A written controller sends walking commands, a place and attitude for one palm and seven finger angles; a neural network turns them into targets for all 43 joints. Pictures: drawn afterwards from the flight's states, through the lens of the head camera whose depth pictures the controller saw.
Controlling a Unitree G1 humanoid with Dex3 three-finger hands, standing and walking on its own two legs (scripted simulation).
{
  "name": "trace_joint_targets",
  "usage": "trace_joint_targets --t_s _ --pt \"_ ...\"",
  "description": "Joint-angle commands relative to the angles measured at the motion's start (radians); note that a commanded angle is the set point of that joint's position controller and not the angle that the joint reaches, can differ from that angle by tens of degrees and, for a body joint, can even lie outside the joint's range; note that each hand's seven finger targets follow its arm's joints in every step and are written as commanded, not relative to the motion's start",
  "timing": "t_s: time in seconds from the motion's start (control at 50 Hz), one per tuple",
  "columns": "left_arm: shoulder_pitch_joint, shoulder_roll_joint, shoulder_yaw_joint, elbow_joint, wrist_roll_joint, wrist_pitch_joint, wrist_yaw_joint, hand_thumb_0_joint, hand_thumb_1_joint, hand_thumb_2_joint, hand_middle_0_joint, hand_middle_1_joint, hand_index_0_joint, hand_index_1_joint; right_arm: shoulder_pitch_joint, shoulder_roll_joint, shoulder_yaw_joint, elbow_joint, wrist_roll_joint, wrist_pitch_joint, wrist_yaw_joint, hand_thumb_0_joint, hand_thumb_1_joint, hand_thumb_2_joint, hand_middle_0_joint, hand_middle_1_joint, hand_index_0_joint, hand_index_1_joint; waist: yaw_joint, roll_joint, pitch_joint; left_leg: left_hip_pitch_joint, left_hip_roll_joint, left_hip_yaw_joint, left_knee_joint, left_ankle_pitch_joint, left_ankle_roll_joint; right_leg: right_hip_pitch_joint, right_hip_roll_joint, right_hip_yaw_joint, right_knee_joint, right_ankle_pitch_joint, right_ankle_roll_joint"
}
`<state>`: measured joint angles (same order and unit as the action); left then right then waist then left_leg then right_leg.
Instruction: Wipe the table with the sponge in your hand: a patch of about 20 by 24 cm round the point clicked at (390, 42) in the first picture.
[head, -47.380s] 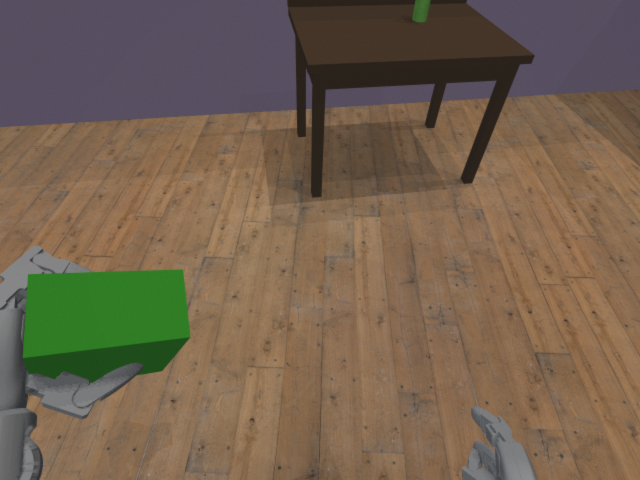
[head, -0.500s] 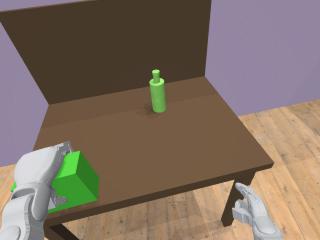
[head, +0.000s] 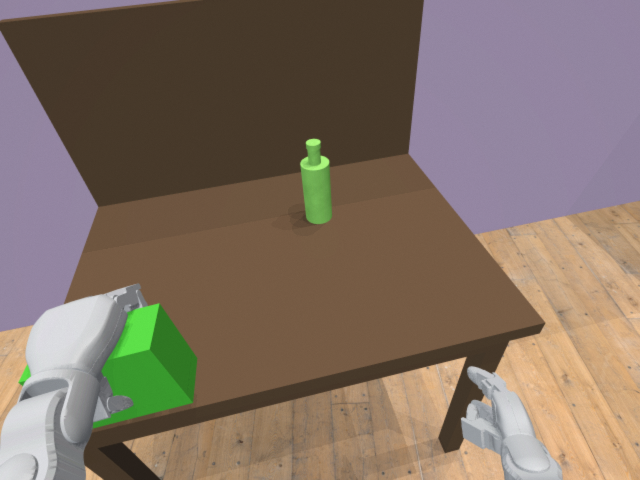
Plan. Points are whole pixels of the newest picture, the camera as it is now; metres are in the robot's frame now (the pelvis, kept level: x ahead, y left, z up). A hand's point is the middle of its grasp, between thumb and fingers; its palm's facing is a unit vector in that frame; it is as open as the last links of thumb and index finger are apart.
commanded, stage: step back with the hand held close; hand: left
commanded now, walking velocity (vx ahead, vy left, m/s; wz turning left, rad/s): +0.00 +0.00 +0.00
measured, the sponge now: (127, 376) +0.19 +0.28 +0.06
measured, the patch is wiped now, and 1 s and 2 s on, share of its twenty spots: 0.95 0.95 0.95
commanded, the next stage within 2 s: stop stepping back and stand still in 1.50 s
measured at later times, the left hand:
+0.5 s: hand (120, 318) +0.21 +0.27 +0.14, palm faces +0.30 -0.83 -0.46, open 10.5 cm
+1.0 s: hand (67, 349) +0.16 +0.29 +0.15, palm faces +0.40 -0.83 -0.38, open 10.6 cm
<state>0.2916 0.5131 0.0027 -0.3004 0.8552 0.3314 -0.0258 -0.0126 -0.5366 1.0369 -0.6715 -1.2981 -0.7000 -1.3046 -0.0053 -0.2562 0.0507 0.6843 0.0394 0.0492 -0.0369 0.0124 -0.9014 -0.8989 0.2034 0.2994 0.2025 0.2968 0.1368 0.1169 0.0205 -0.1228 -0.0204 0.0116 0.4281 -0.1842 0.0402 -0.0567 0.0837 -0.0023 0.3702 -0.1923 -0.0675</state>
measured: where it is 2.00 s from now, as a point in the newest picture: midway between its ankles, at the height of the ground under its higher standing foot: outside the picture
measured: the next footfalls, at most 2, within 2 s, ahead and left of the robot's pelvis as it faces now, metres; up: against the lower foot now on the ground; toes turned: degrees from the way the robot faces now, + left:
right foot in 1.24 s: -0.10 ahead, -0.13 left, +0.00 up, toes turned +1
left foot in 1.44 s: -0.10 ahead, +0.11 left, +0.00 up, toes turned +0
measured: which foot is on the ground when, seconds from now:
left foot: down 0.00-1.00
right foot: down 0.00-0.86, up 0.88-1.00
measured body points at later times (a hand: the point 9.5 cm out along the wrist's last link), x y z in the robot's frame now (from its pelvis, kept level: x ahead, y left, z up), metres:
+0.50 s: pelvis +0.00 +0.03 -0.01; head +0.02 +0.04 +0.44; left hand +0.19 +0.31 +0.17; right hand +0.13 -0.23 -0.10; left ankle +0.04 +0.09 -0.74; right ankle +0.01 -0.08 -0.74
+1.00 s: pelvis -0.05 +0.04 -0.01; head -0.04 +0.07 +0.44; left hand +0.14 +0.34 +0.17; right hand +0.14 -0.19 -0.07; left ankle +0.04 +0.09 -0.74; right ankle -0.05 -0.10 -0.70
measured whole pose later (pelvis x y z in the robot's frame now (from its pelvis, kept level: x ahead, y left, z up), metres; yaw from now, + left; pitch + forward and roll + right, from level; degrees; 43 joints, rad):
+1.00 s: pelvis -0.05 +0.04 -0.01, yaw +0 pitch +1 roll -3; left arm 0.45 0.41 0.37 -0.57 -0.03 -0.10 0.13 -0.02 -0.54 1.04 -0.68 -1.29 -0.71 -1.30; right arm 0.17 -0.19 0.02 0.58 -0.01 -0.07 -0.05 0.01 -0.90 -0.90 0.20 0.30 0.20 0.30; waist 0.03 -0.03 0.01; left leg -0.42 -0.03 0.02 0.56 -0.15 0.09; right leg -0.42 0.07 0.04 0.89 -0.44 0.00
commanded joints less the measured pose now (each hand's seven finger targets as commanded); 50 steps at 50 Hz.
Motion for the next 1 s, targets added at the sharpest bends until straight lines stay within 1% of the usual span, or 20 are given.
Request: trace_joint_targets --t_s 0.0,0.02,0.04,0.06,0.1,0.12,0.16,0.2,0.3,0.44,0.54,0.6,0.68,0.72,0.76,0.8,0.84,0.86,0.92,0.98 --pt "-0.204 0.199 0.137 -0.149 0.033 -0.004 0.046 0.000 0.100 1.300 -1.200 -1.600 -1.200 -1.600 -0.254 -0.102 -0.036 -0.188 0.001 -0.055 -0.014 0.000 -0.900 -0.900 0.200 0.300 0.200 0.300 -0.011 -0.040 -0.084 0.034 0.001 -0.106 -0.065 0.038 0.017 -0.083 -0.033 0.157 -0.103 -0.047 -0.022" --pt "-0.347 0.042 0.320 -0.367 -0.846 -0.212 0.073 0.000 0.100 1.300 -1.200 -1.600 -1.200 -1.600 -0.091 -0.063 -0.032 -0.399 -0.002 -0.055 -0.019 0.000 -0.900 -0.900 0.200 0.300 0.200 0.300 -0.106 -0.176 0.072 -0.013 0.012 -0.108 0.023 -0.159 0.037 -0.298 -0.077 0.234 -0.179 -0.054 -0.010" --pt "-0.174 0.117 0.348 -0.184 -0.852 -0.287 0.089 0.000 0.100 1.300 -1.200 -1.600 -1.200 -1.600 -0.014 -0.063 -0.007 -0.313 -0.020 -0.070 -0.018 0.000 -0.900 -0.900 0.200 0.300 0.200 0.300 -0.094 -0.272 0.026 0.002 0.005 -0.112 0.070 -0.194 0.031 -0.331 -0.120 0.220 -0.188 -0.134 -0.020" --pt "-0.146 0.085 0.362 -0.255 -0.897 -0.344 0.099 0.000 0.100 1.300 -1.200 -1.600 -1.200 -1.600 0.042 -0.067 -0.022 -0.299 -0.015 -0.071 -0.024 0.000 -0.900 -0.900 0.200 0.300 0.200 0.300 -0.100 -0.298 -0.026 0.012 0.010 -0.115 0.127 -0.184 0.024 -0.335 -0.179 0.226 -0.191 -0.136 -0.019" --pt "-0.125 0.145 0.434 -0.403 -0.927 -0.417 0.124 0.000 0.100 1.300 -1.200 -1.600 -1.200 -1.600 0.064 -0.088 -0.032 -0.293 -0.023 -0.094 -0.036 0.000 -0.900 -0.900 0.200 0.300 0.200 0.300 -0.112 -0.172 -0.139 0.030 0.034 -0.123 0.145 -0.095 0.019 -0.291 -0.225 0.228 -0.098 0.036 -0.031" --pt "-0.078 0.096 0.411 -0.433 -0.933 -0.441 0.130 0.000 0.100 1.300 -1.200 -1.600 -1.200 -1.600 0.069 -0.094 -0.034 -0.289 -0.025 -0.098 -0.041 0.000 -0.900 -0.900 0.200 0.300 0.200 0.300 -0.115 -0.069 -0.190 0.020 0.058 -0.134 0.120 -0.031 0.022 -0.247 -0.232 0.190 -0.024 0.115 -0.029" --pt "0.005 0.092 0.440 -0.471 -0.941 -0.468 0.144 0.000 0.100 1.300 -1.200 -1.600 -1.200 -1.600 0.081 -0.116 -0.053 -0.288 -0.025 -0.100 -0.043 0.000 -0.900 -0.900 0.200 0.300 0.200 0.300 -0.109 0.047 -0.185 -0.059 0.095 -0.179 0.073 -0.008 0.030 -0.220 -0.197 0.143 0.043 0.111 -0.005" --pt "0.102 0.118 0.489 -0.462 -0.944 -0.482 0.151 0.000 0.100 1.300 -1.200 -1.600 -1.200 -1.600 0.086 -0.117 -0.058 -0.292 -0.032 -0.107 -0.042 0.000 -0.900 -0.900 0.200 0.300 0.200 0.300 -0.105 0.086 -0.137 -0.147 0.105 -0.215 0.041 -0.022 0.033 -0.226 -0.165 0.117 0.073 0.065 0.004" --pt "0.193 0.086 0.493 -0.442 -0.946 -0.505 0.148 0.000 0.100 1.300 -1.200 -1.600 -1.200 -1.600 0.108 -0.112 -0.077 -0.288 -0.026 -0.109 -0.044 0.000 -0.900 -0.900 0.200 0.300 0.200 0.300 -0.117 -0.065 -0.209 -0.159 0.127 -0.237 0.052 0.125 0.023 -0.187 -0.145 0.082 0.131 0.147 0.016" --pt "0.188 0.058 0.462 -0.491 -0.918 -0.512 0.154 0.000 0.100 1.300 -1.200 -1.600 -1.200 -1.600 0.115 -0.127 -0.088 -0.263 -0.042 -0.147 -0.042 0.000 -0.900 -0.900 0.200 0.300 0.200 0.300 -0.109 0.034 -0.181 -0.169 0.193 -0.330 -0.083 0.123 0.040 -0.206 -0.055 0.051 0.197 -0.110 0.047" --pt "0.174 0.054 0.473 -0.480 -0.900 -0.515 0.156 0.000 0.100 1.300 -1.200 -1.600 -1.200 -1.600 0.124 -0.132 -0.093 -0.255 -0.043 -0.156 -0.039 0.000 -0.900 -0.900 0.200 0.300 0.200 0.300 -0.114 -0.010 -0.163 -0.298 0.187 -0.309 -0.070 -0.050 0.055 -0.094 -0.067 0.069 0.158 -0.014 0.044" --pt "0.164 0.076 0.492 -0.466 -0.906 -0.518 0.159 0.000 0.100 1.300 -1.200 -1.600 -1.200 -1.600 0.133 -0.129 -0.101 -0.256 -0.034 -0.144 -0.041 0.000 -0.900 -0.900 0.200 0.300 0.200 0.300 -0.131 -0.096 -0.180 -0.322 0.125 -0.240 0.037 -0.182 0.030 -0.117 -0.157 0.143 0.127 0.134 -0.001" --pt "0.129 0.047 0.445 -0.440 -0.927 -0.525 0.171 0.000 0.100 1.300 -1.200 -1.600 -1.200 -1.600 0.144 -0.100 -0.098 -0.248 -0.026 -0.127 -0.038 0.000 -0.900 -0.900 0.200 0.300 0.200 0.300 -0.156 -0.203 -0.165 -0.190 0.045 -0.143 0.307 -0.166 -0.018 -0.367 -0.318 0.278 0.004 0.160 -0.078" --pt "0.131 0.051 0.449 -0.453 -0.930 -0.528 0.174 0.000 0.100 1.300 -1.200 -1.600 -1.200 -1.600 0.151 -0.090 -0.100 -0.249 -0.024 -0.119 -0.038 0.000 -0.900 -0.900 0.200 0.300 0.200 0.300 -0.166 -0.201 -0.189 -0.177 0.046 -0.125 0.337 -0.118 -0.027 -0.354 -0.346 0.264 0.035 0.259 -0.087" --pt "0.128 0.068 0.466 -0.483 -0.928 -0.532 0.176 0.000 0.100 1.300 -1.200 -1.600 -1.200 -1.600 0.129 -0.099 -0.099 -0.272 -0.019 -0.115 -0.039 0.000 -0.900 -0.900 0.200 0.300 0.200 0.300 -0.159 -0.157 -0.177 -0.172 0.069 -0.138 0.270 -0.050 -0.017 -0.368 -0.310 0.217 0.088 0.268 -0.060" --pt "0.140 0.097 0.498 -0.511 -0.926 -0.534 0.177 0.000 0.100 1.300 -1.200 -1.600 -1.200 -1.600 0.111 -0.114 -0.099 -0.286 -0.023 -0.110 -0.044 0.000 -0.900 -0.900 0.200 0.300 0.200 0.300 -0.148 -0.047 -0.135 -0.192 0.118 -0.204 0.119 -0.099 0.008 -0.404 -0.216 0.148 0.150 0.085 -0.017" --pt "0.120 0.078 0.493 -0.545 -0.906 -0.534 0.175 0.000 0.100 1.300 -1.200 -1.600 -1.200 -1.600 0.085 -0.118 -0.090 -0.288 -0.042 -0.128 -0.042 0.000 -0.900 -0.900 0.200 0.300 0.200 0.300 -0.135 0.142 -0.153 -0.279 0.268 -0.427 -0.166 -0.190 0.063 -0.322 -0.033 0.044 0.423 -0.186 0.060" --pt "0.073 0.081 0.493 -0.557 -0.887 -0.532 0.175 0.000 0.100 1.300 -1.200 -1.600 -1.200 -1.600 0.095 -0.110 -0.094 -0.273 -0.058 -0.144 -0.039 0.000 -0.900 -0.900 0.200 0.300 0.200 0.300 -0.134 0.156 -0.150 -0.322 0.321 -0.493 -0.234 -0.251 0.091 -0.307 -0.012 0.075 0.608 -0.264 0.069" --pt "0.066 0.045 0.460 -0.517 -0.899 -0.508 0.181 0.000 0.100 1.300 -1.200 -1.600 -1.200 -1.600 0.133 -0.088 -0.097 -0.239 -0.050 -0.168 -0.031 0.000 -0.900 -0.900 0.200 0.300 0.200 0.300 -0.125 -0.011 -0.171 -0.105 0.305 -0.378 -0.137 0.008 0.107 -0.450 -0.052 0.097 0.598 -0.301 0.065" --pt "0.074 0.011 0.420 -0.501 -0.895 -0.493 0.179 0.000 0.100 1.300 -1.200 -1.600 -1.200 -1.600 0.115 -0.088 -0.088 -0.228 -0.042 -0.175 -0.026 0.000 -0.900 -0.900 0.200 0.300 0.200 0.300 -0.125 0.053 -0.174 -0.115 0.268 -0.310 -0.162 -0.101 0.075 -0.363 -0.048 0.063 0.430 -0.253 0.069"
